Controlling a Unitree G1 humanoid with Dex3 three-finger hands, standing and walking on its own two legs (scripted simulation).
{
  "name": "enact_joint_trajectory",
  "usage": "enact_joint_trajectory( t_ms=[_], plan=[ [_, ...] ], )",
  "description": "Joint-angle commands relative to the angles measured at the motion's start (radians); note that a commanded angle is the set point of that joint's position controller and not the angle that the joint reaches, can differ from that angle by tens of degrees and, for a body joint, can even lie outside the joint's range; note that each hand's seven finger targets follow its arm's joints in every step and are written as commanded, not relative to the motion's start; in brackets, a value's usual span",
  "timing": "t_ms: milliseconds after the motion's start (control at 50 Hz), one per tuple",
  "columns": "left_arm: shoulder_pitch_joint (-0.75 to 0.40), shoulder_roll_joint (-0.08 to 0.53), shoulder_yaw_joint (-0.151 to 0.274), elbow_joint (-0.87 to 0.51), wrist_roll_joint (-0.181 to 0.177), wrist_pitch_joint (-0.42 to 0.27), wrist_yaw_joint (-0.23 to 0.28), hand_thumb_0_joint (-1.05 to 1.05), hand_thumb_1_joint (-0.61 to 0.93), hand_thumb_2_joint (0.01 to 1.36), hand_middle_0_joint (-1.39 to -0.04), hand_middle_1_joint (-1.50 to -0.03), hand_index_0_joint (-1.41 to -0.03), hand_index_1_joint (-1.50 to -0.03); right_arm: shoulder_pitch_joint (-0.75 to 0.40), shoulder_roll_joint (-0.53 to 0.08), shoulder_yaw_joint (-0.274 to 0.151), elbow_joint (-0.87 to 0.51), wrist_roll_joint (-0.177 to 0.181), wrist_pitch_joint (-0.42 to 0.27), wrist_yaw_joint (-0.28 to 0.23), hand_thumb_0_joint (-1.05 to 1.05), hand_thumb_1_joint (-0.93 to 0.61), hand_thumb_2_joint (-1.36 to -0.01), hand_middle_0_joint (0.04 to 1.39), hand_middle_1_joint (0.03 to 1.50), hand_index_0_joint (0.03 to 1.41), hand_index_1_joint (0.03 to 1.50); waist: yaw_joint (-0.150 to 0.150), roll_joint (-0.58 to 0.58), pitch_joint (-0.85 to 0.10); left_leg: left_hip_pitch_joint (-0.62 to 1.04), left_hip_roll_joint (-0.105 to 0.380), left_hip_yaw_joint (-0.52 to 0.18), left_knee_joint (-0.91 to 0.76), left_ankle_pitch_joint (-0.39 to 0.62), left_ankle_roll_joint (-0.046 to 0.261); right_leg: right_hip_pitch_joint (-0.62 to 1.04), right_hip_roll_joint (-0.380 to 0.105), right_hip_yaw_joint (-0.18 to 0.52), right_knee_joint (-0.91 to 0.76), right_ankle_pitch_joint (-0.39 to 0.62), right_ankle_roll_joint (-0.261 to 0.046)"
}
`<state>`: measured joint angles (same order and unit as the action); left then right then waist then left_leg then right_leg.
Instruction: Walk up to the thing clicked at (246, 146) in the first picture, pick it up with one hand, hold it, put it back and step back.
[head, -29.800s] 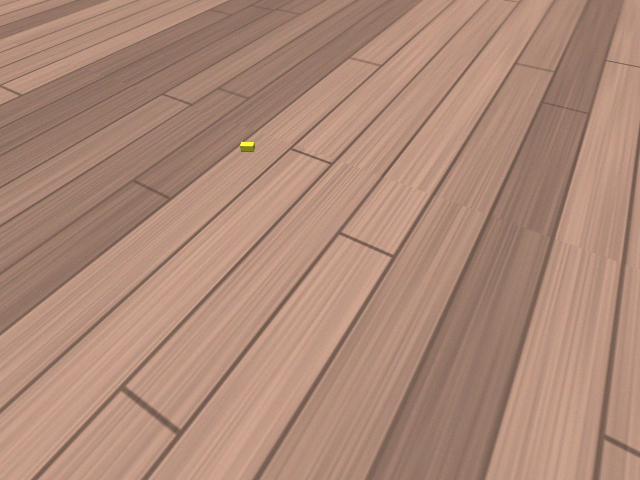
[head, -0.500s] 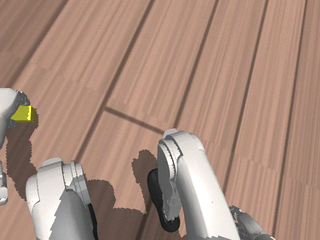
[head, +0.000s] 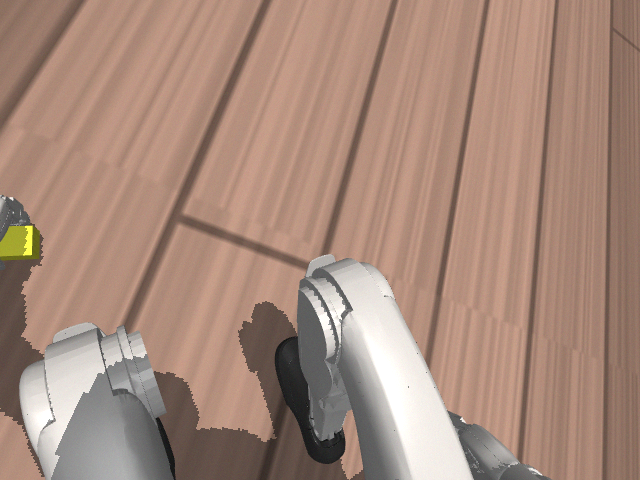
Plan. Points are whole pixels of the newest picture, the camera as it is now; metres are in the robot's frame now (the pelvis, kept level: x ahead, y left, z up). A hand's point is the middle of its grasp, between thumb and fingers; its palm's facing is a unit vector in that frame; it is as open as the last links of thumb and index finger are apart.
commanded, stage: rest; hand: left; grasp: from above
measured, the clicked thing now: (2, 243) +0.44 +0.28 -0.27
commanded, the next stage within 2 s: open in 0.46 s
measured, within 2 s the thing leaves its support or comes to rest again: rests again in 0.44 s
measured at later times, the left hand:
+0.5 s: hand out of the picture +0.43 +0.29 -0.24, palm faces -0.48 -0.09 -0.87, open 6.5 cm
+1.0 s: hand out of the picture +0.42 +0.28 -0.24, palm faces -0.44 -0.02 -0.90, open 9.3 cm
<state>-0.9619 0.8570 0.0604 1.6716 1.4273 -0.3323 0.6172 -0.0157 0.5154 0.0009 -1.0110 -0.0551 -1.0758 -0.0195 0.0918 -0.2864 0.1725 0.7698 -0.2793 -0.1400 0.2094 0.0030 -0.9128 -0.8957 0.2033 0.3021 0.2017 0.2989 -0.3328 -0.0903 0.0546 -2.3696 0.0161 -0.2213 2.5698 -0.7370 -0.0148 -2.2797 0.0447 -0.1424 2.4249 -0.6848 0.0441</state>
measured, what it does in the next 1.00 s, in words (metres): stands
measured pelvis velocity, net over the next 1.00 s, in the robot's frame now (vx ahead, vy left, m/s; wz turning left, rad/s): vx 0.00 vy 0.00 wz -0.04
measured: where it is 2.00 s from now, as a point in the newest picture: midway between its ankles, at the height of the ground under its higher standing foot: (243, 458)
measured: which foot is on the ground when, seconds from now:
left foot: down 0.00-1.00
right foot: down 0.00-1.00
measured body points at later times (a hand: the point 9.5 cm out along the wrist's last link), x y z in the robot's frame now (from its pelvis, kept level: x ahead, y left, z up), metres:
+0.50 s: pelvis +0.00 +0.00 +0.00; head +0.26 +0.11 +0.35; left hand +0.45 +0.29 -0.19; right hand +0.06 -0.26 -0.07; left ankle +0.06 +0.13 -0.26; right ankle +0.10 -0.12 -0.26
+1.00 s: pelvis +0.00 +0.00 +0.00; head +0.25 +0.13 +0.35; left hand +0.43 +0.28 -0.19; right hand +0.06 -0.25 -0.07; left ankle +0.06 +0.13 -0.26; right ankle +0.10 -0.12 -0.26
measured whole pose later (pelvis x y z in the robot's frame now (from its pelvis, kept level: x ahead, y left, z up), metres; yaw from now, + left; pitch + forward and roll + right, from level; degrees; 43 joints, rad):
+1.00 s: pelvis +0.00 +0.00 +0.00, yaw -2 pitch +28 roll -13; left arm -0.93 0.86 -0.01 1.68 1.39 -0.30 0.73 -0.01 0.21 0.39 -0.68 -0.37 -0.70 -0.36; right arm 0.04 -0.31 0.25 0.76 -0.30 -0.23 0.26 0.00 -0.91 -0.90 0.20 0.30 0.20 0.30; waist -0.34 -0.12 0.10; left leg -2.35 0.03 -0.25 2.57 -0.74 -0.01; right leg -2.25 0.06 -0.17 2.40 -0.67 0.05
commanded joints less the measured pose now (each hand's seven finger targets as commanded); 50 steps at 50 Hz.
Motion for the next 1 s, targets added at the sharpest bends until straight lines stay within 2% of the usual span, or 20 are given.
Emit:
enact_joint_trajectory(
  t_ms=[0,100,140,180,220,280,320,360,380,420,460,500,540,580,640,700,740,780,880,980],
  plan=[
    [-0.269,0.183,-0.006,-0.075,-0.011,0.017,0.07,0.0,0.885,0.144,-1.201,-0.111,-1.231,-0.081,0.158,-0.306,-0.075,-0.002,-0.007,-0.02,-0.002,0.0,-0.904,-0.899,0.2,0.3,0.2,0.3,-0.024,0.441,-0.597,0.488,-0.004,0.115,-0.268,0.201,0.031,0.308,0.047,-0.091,-0.211,0.23,-0.069],
    [-0.284,0.189,-0.007,-0.072,-0.023,0.047,0.096,0.0,0.847,0.124,-1.176,-0.105,-1.206,-0.074,0.15,-0.321,-0.061,-0.005,-0.007,-0.049,0.019,0.0,-0.907,-0.9,0.2,0.3,0.2,0.3,-0.036,0.461,-0.587,0.522,0.001,0.096,-0.277,0.217,0.024,0.299,0.045,-0.107,-0.195,0.25,-0.066],
    [-0.293,0.214,0.017,-0.085,-0.028,0.053,0.101,0.0,0.846,0.124,-1.177,-0.107,-1.206,-0.076,0.149,-0.331,-0.061,-0.015,-0.008,-0.059,0.027,0.0,-0.908,-0.901,0.2,0.301,0.2,0.301,-0.041,0.471,-0.599,0.539,0.004,0.093,-0.273,0.247,0.022,0.314,0.041,-0.11,-0.188,0.28,-0.063],
    [-0.272,0.187,-0.003,-0.072,-0.046,0.065,0.106,0.0,0.827,0.118,-1.169,-0.094,-1.195,-0.066,0.142,-0.327,-0.058,0.0,-0.008,-0.065,0.032,0.0,-0.91,-0.902,0.2,0.301,0.2,0.301,-0.038,0.464,-0.589,0.515,0.004,0.095,-0.279,0.231,0.023,0.325,0.048,-0.106,-0.204,0.264,-0.065],
    [-0.29,0.214,0.015,-0.089,-0.046,0.067,0.104,0.0,0.823,0.124,-1.157,-0.115,-1.187,-0.083,0.134,-0.338,-0.057,-0.025,-0.008,-0.076,0.042,0.0,-0.911,-0.902,0.2,0.301,0.2,0.301,-0.047,0.468,-0.588,0.515,0.008,0.091,-0.272,0.236,0.024,0.334,0.046,-0.106,-0.198,0.272,-0.065],
    [-0.268,0.262,0.053,-0.065,-0.055,0.078,0.095,0.0,0.789,0.12,-1.144,-0.095,-1.169,-0.069,0.155,-0.345,-0.055,-0.025,-0.003,-0.076,0.043,0.0,-0.911,-0.903,0.2,0.301,0.2,0.301,-0.046,0.472,-0.613,0.509,0.008,0.104,-0.257,0.266,0.028,0.385,0.051,-0.098,-0.207,0.312,-0.064],
    [-0.245,0.258,0.066,-0.047,-0.057,0.079,0.084,0.0,0.799,0.137,-1.14,-0.115,-1.167,-0.087,0.175,-0.35,-0.053,-0.022,-0.01,-0.077,0.049,0.0,-0.911,-0.903,0.2,0.301,0.2,0.301,-0.054,0.452,-0.595,0.514,0.008,0.098,-0.249,0.283,0.026,0.38,0.045,-0.109,-0.2,0.316,-0.063],
    [-0.244,0.244,0.056,-0.035,-0.064,0.076,0.064,0.0,0.789,0.124,-1.14,-0.11,-1.166,-0.084,0.163,-0.347,-0.05,-0.037,-0.009,-0.077,0.048,0.0,-0.914,-0.905,0.2,0.301,0.2,0.301,-0.058,0.43,-0.569,0.483,0.006,0.101,-0.242,0.248,0.029,0.374,0.045,-0.103,-0.205,0.291,-0.065],
    [-0.238,0.275,0.073,-0.036,-0.069,0.07,0.061,0.0,0.783,0.145,-1.138,-0.123,-1.162,-0.099,0.167,-0.346,-0.052,-0.028,-0.006,-0.07,0.046,0.0,-0.913,-0.905,0.2,0.301,0.2,0.301,-0.05,0.442,-0.585,0.47,0.008,0.1,-0.256,0.24,0.033,0.403,0.053,-0.097,-0.22,0.287,-0.065],
    [-0.231,0.261,0.067,-0.023,-0.079,0.06,0.041,0.0,0.767,0.117,-1.118,-0.11,-1.145,-0.082,0.188,-0.346,-0.047,-0.035,-0.007,-0.067,0.045,0.0,-0.913,-0.905,0.2,0.301,0.2,0.301,-0.064,0.418,-0.563,0.46,0.004,0.098,-0.249,0.233,0.036,0.397,0.044,-0.102,-0.221,0.278,-0.062],
    [-0.194,0.278,0.071,-0.037,-0.079,0.044,0.029,0.0,0.761,0.166,-1.136,-0.099,-1.149,-0.086,0.177,-0.34,-0.042,-0.038,-0.007,-0.055,0.039,0.0,-0.913,-0.906,0.2,0.301,0.2,0.301,-0.043,0.408,-0.581,0.462,0.007,0.093,-0.254,0.24,0.034,0.412,0.05,-0.102,-0.227,0.274,-0.065],
    [-0.208,0.259,0.052,-0.028,-0.076,0.024,0.01,0.0,0.786,0.162,-1.137,-0.123,-1.158,-0.102,0.177,-0.34,-0.03,-0.053,-0.007,-0.052,0.038,0.0,-0.912,-0.905,0.2,0.301,0.2,0.301,-0.063,0.4,-0.549,0.474,0.005,0.087,-0.241,0.249,0.031,0.386,0.044,-0.115,-0.213,0.276,-0.064],
    [-0.197,0.267,0.038,-0.025,-0.066,0.007,0.005,0.0,0.793,0.162,-1.142,-0.126,-1.162,-0.105,0.17,-0.331,-0.024,-0.059,-0.009,-0.043,0.034,0.0,-0.912,-0.905,0.2,0.301,0.2,0.301,-0.061,0.395,-0.558,0.471,0.008,0.089,-0.24,0.236,0.034,0.411,0.051,-0.103,-0.217,0.272,-0.062],
    [-0.186,0.281,0.046,-0.041,-0.07,-0.006,0.014,0.0,0.633,0.199,-0.982,-0.178,-1.002,-0.16,0.163,-0.329,-0.021,-0.052,-0.009,-0.033,0.029,0.0,-0.902,-0.901,0.201,0.301,0.2,0.301,-0.041,0.394,-0.579,0.463,0.01,0.089,-0.245,0.241,0.036,0.443,0.057,-0.096,-0.231,0.283,-0.058],
    [-0.192,0.271,0.025,-0.038,-0.061,-0.018,0.029,0.0,0.393,0.244,-0.811,-0.261,-0.835,-0.237,0.153,-0.339,-0.018,-0.055,-0.019,-0.032,0.023,0.0,-0.9,-0.9,0.201,0.301,0.201,0.301,-0.049,0.43,-0.564,0.477,0.01,0.091,-0.244,0.241,0.031,0.419,0.058,-0.1,-0.22,0.281,-0.064],
    [-0.226,0.247,-0.012,-0.086,-0.061,-0.026,0.049,0.0,0.32,0.308,-0.774,-0.288,-0.787,-0.274,0.125,-0.346,-0.02,-0.053,-0.022,-0.038,0.017,0.0,-0.9,-0.901,0.201,0.301,0.201,0.301,-0.046,0.429,-0.548,0.47,0.01,0.086,-0.259,0.192,0.029,0.385,0.064,-0.107,-0.232,0.225,-0.069],
    [-0.24,0.263,-0.009,-0.102,-0.053,-0.028,0.071,0.0,0.277,0.345,-0.731,-0.329,-0.747,-0.313,0.124,-0.351,-0.017,-0.046,-0.025,-0.043,0.014,0.0,-0.897,-0.9,0.201,0.301,0.201,0.301,-0.045,0.434,-0.559,0.471,0.013,0.08,-0.266,0.176,0.028,0.379,0.066,-0.112,-0.237,0.206,-0.069],
    [-0.224,0.216,-0.04,-0.095,-0.058,-0.019,0.09,0.0,0.241,0.374,-0.698,-0.35,-0.712,-0.336,0.115,-0.344,-0.018,-0.021,-0.03,-0.053,0.019,0.0,-0.896,-0.899,0.201,0.301,0.201,0.301,-0.045,0.425,-0.542,0.472,0.014,0.075,-0.269,0.165,0.025,0.355,0.066,-0.119,-0.234,0.195,-0.069],
    [-0.227,0.201,-0.049,-0.081,-0.047,0.022,0.145,0.0,0.124,0.468,-0.621,-0.417,-0.625,-0.412,0.107,-0.352,-0.021,-0.006,-0.024,-0.08,0.033,0.0,-0.898,-0.9,0.201,0.301,0.201,0.301,-0.046,0.454,-0.532,0.494,0.016,0.072,-0.285,0.187,0.018,0.336,0.068,-0.117,-0.227,0.223,-0.071],
    [-0.244,0.172,-0.063,-0.076,-0.062,0.081,0.173,0.0,0.012,0.553,-0.517,-0.514,-0.524,-0.507,0.102,-0.354,-0.027,0.001,-0.012,-0.099,0.053,0.0,-0.897,-0.899,0.201,0.301,0.201,0.301,-0.05,0.475,-0.562,0.525,0.019,0.068,-0.28,0.224,0.015,0.334,0.064,-0.114,-0.211,0.273,-0.069]
  ],
)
